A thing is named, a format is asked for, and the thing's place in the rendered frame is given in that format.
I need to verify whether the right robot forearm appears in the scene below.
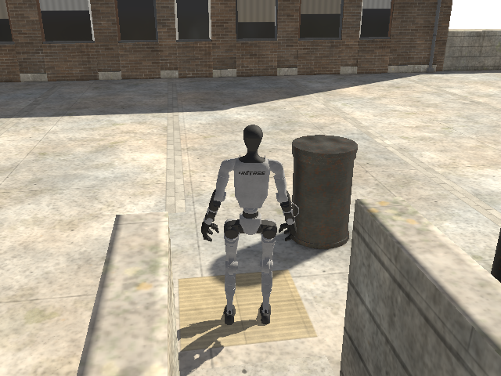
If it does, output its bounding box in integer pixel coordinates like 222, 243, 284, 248
280, 191, 295, 225

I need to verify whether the robot right hand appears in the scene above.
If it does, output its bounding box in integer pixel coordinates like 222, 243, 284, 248
279, 223, 297, 241

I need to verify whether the robot left foot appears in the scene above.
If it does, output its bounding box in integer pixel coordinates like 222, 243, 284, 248
224, 305, 236, 325

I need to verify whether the left robot forearm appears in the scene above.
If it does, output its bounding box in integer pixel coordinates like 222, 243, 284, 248
204, 190, 221, 225

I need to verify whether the left robot thigh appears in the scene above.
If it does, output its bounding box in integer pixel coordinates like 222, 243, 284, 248
224, 219, 240, 275

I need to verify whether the right robot upper arm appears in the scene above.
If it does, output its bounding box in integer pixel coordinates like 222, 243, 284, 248
269, 159, 288, 203

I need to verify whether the left robot upper arm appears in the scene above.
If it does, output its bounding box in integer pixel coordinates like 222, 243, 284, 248
214, 158, 236, 202

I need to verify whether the robot left hand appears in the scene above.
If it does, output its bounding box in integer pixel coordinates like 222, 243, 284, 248
201, 221, 219, 242

